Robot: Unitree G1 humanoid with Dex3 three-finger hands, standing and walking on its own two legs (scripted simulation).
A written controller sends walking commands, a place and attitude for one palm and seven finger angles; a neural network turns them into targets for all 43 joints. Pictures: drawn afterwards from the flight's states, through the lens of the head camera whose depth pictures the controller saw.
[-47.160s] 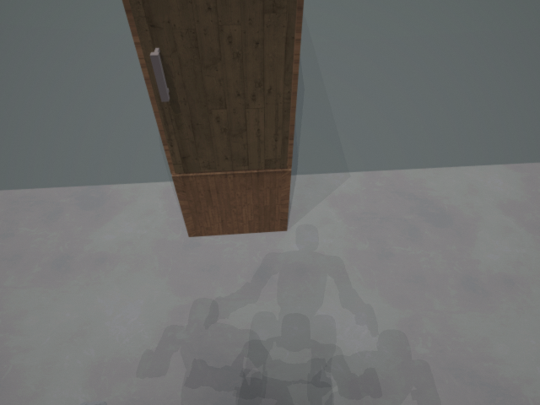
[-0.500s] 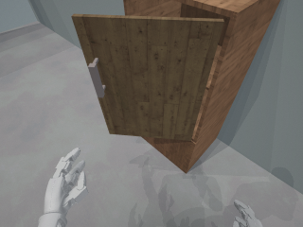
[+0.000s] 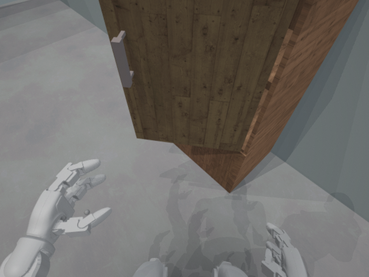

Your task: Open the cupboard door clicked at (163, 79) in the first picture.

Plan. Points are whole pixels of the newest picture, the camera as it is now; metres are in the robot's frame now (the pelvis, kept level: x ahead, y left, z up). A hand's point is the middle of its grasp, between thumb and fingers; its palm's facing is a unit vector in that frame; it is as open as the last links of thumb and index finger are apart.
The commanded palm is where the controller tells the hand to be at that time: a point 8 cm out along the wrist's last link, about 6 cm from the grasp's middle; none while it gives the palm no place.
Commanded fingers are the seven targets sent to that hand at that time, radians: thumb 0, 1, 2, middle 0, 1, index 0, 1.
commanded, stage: raise the hand with hooked fingers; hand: left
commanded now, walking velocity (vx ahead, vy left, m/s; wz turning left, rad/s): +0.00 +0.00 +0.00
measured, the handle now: (125, 60) +0.61 +0.20 +0.11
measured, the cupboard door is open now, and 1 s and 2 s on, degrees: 38 38 38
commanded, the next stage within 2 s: move the hooked fingers beside the handle in 1.38 s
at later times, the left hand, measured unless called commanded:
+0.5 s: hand (52, 182) +0.26 +0.26 +0.10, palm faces -0.06 -1.00 -0.05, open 13.3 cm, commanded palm +0.24 +0.31 +0.10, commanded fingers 0.00 -0.50 0.30 -0.30 -1.20 -0.30 -1.20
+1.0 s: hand (32, 148) +0.31 +0.29 +0.14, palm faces -0.06 -1.00 -0.03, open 14.0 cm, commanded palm +0.28 +0.34 +0.14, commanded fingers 0.00 -0.50 0.30 -0.30 -1.20 -0.30 -1.20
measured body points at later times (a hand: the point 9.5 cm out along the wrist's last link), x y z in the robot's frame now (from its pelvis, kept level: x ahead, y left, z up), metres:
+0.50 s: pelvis +0.01 +0.02 +0.03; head +0.04 +0.03 +0.48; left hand +0.26 +0.31 +0.10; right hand +0.19 -0.23 -0.03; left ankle +0.02 +0.11 -0.67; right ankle +0.03 -0.10 -0.67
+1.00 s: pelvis +0.01 +0.02 +0.04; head +0.04 +0.02 +0.49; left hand +0.31 +0.35 +0.14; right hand +0.16 -0.23 -0.04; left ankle +0.02 +0.11 -0.67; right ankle +0.03 -0.10 -0.67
